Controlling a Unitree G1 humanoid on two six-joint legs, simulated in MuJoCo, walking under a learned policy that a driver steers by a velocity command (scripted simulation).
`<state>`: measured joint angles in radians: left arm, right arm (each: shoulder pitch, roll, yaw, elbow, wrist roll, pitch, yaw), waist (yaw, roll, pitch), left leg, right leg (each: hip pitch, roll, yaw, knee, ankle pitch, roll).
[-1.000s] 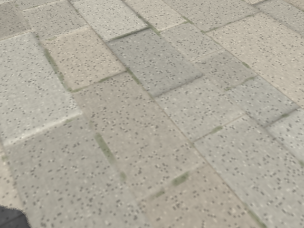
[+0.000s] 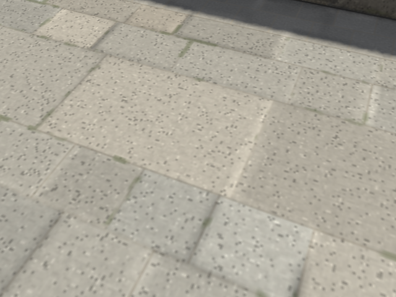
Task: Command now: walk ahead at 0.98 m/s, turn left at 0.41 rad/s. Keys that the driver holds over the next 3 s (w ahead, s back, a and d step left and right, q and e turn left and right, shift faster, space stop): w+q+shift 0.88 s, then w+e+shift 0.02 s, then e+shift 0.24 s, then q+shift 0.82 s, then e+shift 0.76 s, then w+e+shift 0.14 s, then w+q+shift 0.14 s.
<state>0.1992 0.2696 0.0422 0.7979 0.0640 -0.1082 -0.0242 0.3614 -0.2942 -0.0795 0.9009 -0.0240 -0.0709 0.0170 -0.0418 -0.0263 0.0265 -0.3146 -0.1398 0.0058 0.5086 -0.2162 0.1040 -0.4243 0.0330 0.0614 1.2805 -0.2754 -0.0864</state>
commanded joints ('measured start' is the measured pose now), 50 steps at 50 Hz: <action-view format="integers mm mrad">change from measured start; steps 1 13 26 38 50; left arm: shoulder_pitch -28 30 103 77 -148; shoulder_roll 30 155 62 170 6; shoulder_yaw -20 4 13 9 -54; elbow -128 -177 -10 -198 -224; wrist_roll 25 -16 -42 -27 -28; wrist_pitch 4 -15 -41 -19 24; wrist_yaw -6 34 19 26 -8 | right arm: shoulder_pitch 54 116 -287 68 96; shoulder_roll -47 -174 -4 -325 -119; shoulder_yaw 3 -41 36 -71 4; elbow -27 -62 -320 -243 -107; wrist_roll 13 39 -10 -4 47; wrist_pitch -35 -31 61 80 -40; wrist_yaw -4 6 71 -3 2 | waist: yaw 66 149 10 -104 -31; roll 49 58 -62 96 24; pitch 24 -196 49 -306 34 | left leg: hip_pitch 99 8 -493 755 78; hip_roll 269 140 251 405 132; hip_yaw -512 -322 -8 -822 -180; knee -314 243 611 -209 -288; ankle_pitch -88 565 156 -158 731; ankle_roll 202 28 2 379 78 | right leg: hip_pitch -251 553 324 -498 17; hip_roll -102 -60 -270 -49 -75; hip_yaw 42 -19 -165 26 -156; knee -120 -773 -1130 378 -665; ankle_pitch -44 136 410 -136 549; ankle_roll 53 48 29 109 61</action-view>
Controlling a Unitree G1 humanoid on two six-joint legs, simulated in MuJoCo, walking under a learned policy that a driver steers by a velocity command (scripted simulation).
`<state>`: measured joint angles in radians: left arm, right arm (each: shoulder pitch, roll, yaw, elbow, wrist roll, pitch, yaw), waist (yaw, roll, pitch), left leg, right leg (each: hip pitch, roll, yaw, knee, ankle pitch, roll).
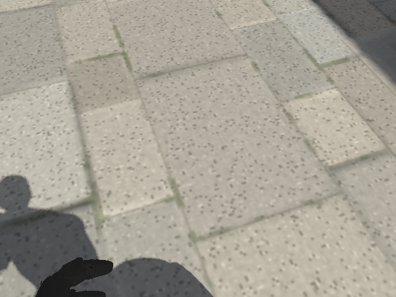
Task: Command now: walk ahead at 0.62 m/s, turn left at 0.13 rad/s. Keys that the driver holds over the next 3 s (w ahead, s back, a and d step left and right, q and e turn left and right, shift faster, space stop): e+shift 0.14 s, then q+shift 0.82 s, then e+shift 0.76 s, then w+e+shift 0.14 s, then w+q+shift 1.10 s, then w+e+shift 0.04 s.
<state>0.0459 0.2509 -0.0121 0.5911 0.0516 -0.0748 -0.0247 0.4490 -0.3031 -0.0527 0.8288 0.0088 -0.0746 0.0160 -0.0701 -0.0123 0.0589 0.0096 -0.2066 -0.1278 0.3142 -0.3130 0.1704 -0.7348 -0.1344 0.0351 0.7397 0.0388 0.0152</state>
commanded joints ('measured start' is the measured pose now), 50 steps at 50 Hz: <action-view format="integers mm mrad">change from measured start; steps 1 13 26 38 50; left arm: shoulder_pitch -9 127 57 26 27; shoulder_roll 41 105 163 221 138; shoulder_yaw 5 47 84 127 114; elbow -15 60 83 92 92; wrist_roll -18 -13 -30 -71 -50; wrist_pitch -10 -40 59 101 68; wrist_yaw -6 -7 65 33 41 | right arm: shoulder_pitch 21 -88 -234 -271 -316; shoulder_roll -118 -108 -93 -73 -160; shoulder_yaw -22 -5 -51 -60 -77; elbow -22 -98 -223 -304 -337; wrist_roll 8 20 15 30 0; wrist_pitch -38 57 124 132 92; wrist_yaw -2 -41 -60 13 -54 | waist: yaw -13 40 88 75 100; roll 33 79 -62 -110 119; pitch -2 -148 -108 -156 -230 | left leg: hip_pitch -166 -458 -699 -471 -93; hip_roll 213 244 334 272 386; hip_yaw -41 -43 65 234 -130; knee -85 991 737 314 97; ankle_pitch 849 -116 109 3 682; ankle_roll -10 -203 -265 -160 64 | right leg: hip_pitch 316 479 620 800 107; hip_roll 107 -108 -135 -229 123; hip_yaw -133 243 -41 -215 2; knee -172 -430 -539 -320 308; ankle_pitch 237 375 -95 298 -362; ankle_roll -61 -272 -254 -182 75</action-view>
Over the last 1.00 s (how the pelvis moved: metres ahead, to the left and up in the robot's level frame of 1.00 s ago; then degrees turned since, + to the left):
0.83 0.24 0.00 49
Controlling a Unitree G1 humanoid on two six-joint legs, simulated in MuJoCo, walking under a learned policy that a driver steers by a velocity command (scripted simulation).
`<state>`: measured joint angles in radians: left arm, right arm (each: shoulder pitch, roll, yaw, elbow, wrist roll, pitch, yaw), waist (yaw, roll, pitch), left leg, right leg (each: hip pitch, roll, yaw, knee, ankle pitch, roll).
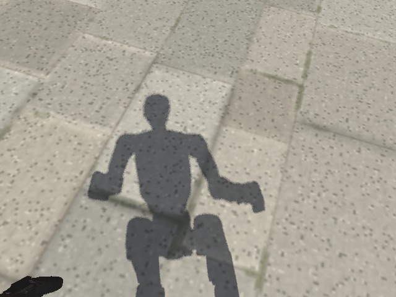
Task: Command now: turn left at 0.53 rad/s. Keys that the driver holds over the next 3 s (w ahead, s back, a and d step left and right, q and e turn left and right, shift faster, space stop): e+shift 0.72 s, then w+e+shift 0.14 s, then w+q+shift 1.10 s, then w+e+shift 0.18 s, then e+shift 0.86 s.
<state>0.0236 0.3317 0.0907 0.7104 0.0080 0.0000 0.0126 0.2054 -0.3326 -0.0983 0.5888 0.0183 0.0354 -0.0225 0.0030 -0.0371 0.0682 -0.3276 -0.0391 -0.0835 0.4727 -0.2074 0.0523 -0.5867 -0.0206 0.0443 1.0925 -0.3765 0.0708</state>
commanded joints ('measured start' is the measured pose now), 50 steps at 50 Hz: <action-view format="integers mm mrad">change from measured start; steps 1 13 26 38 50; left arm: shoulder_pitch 49 120 150 205 72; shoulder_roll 44 81 156 145 32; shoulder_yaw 5 3 59 58 -17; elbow -22 -45 -123 -134 -177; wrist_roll -9 -28 -38 -30 44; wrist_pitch -3 -5 40 50 15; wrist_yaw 2 -39 37 3 -105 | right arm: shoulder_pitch -60 -81 -174 -134 103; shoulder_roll -117 -110 14 -67 -121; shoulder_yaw -25 -3 9 -13 -10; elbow -88 4 -22 -17 96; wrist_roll -13 -10 -9 -20 -57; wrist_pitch -18 -17 -60 -71 -113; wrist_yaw -18 -28 2 -27 43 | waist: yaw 13 1 13 29 -40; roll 147 155 -116 181 221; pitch -244 -98 -210 -113 -21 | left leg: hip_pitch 242 147 -138 207 73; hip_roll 214 251 -62 289 248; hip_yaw -156 -112 -18 -207 -9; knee -50 64 268 -253 -384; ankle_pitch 575 296 -158 -175 -331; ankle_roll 176 105 -124 108 90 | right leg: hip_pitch -14 231 448 -154 76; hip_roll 2 -4 -118 -16 -20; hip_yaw -14 -75 387 51 -104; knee -96 -571 -704 169 -345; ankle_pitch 62 235 477 43 91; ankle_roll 25 -97 -257 3 -58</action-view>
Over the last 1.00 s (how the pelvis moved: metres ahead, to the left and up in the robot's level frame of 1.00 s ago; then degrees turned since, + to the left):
0.30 0.00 0.01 33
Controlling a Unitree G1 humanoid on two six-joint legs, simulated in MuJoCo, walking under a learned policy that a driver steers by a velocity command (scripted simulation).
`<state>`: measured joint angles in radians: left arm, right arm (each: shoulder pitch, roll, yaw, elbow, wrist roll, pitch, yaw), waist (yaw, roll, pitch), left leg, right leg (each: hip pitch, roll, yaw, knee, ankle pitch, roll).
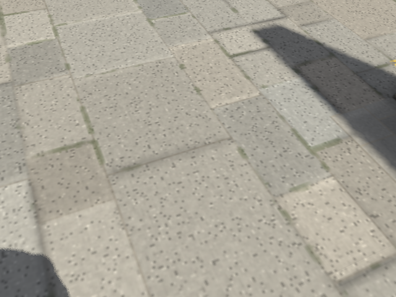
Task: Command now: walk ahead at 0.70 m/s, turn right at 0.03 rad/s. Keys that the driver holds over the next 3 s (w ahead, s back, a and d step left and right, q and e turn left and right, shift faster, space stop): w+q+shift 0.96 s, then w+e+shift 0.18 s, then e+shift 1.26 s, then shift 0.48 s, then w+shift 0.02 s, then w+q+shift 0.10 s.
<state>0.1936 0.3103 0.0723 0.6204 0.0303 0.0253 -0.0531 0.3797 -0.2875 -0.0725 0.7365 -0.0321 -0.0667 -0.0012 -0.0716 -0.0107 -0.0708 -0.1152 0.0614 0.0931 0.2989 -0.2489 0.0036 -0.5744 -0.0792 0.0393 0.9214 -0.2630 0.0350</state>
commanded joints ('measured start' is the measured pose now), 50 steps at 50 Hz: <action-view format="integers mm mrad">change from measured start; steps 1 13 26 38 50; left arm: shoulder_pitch -110 155 225 -61 446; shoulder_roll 60 51 187 54 249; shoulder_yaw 0 -20 12 -60 19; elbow -90 32 185 -52 55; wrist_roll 9 0 15 49 23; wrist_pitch -17 -111 -96 -74 -105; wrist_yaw -41 60 103 43 104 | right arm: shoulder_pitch -70 -128 -178 -46 -86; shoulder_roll -176 -65 -94 -182 -114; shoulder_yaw -39 -12 19 -24 -12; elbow -46 -32 -77 7 17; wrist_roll -4 0 22 30 -1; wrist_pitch -5 50 67 -11 -41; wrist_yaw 24 82 83 5 5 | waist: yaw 31 91 -85 105 321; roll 217 -136 -137 -58 -123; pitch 129 121 47 198 -247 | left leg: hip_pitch -178 -734 -257 -237 -249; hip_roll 144 20 -164 -47 -153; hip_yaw -193 -154 132 -508 -367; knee -206 960 499 -145 935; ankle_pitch -288 83 58 82 239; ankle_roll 142 43 226 352 143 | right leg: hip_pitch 137 546 702 -56 918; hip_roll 48 -191 -194 -60 -136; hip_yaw -119 65 -335 -14 181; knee -237 -776 -390 174 -355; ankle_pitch -58 -116 1493 -49 -210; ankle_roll -30 -77 -38 46 -83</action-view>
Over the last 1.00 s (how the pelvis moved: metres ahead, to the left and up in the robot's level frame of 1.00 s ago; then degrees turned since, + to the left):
0.08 -0.05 0.01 -37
